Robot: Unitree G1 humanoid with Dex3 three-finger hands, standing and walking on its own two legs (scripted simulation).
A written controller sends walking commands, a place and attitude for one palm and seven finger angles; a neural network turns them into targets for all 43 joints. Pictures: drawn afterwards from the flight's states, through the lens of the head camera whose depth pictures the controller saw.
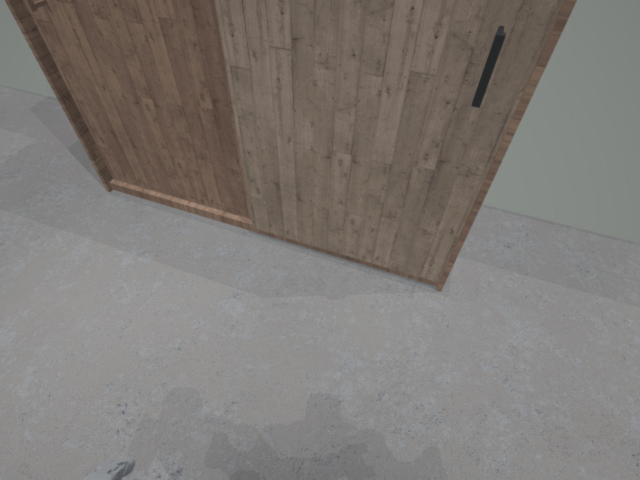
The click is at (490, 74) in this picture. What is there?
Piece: wardrobe's sliding door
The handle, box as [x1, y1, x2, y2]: [472, 26, 505, 107]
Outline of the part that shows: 503,26 499,26 496,32 472,102 473,106 479,107 505,33 503,32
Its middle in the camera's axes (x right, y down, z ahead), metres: +0.36 -0.37 +0.83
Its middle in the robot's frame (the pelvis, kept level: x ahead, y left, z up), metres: +0.90 -0.31 +0.10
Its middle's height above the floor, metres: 0.87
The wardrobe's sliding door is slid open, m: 0.00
